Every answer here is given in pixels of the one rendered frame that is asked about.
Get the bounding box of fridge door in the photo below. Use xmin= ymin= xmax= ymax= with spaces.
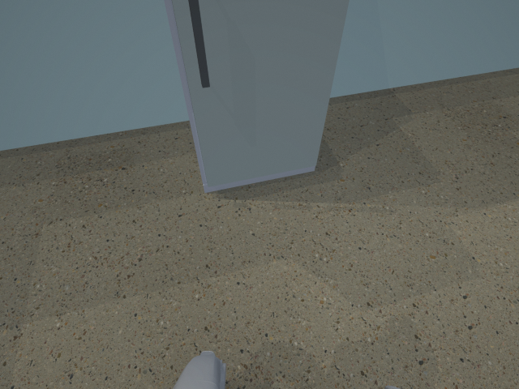
xmin=172 ymin=0 xmax=350 ymax=187

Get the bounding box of left robot thigh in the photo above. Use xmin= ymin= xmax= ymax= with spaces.
xmin=173 ymin=355 xmax=226 ymax=389

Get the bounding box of handle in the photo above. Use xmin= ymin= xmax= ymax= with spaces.
xmin=188 ymin=0 xmax=210 ymax=88

